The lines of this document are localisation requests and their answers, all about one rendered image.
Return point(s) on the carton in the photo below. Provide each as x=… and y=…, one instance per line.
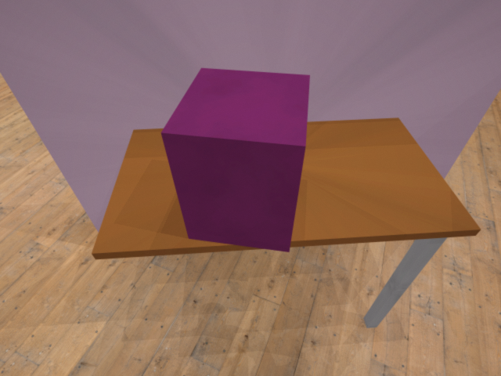
x=236, y=145

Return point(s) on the table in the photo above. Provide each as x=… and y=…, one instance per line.
x=362, y=181

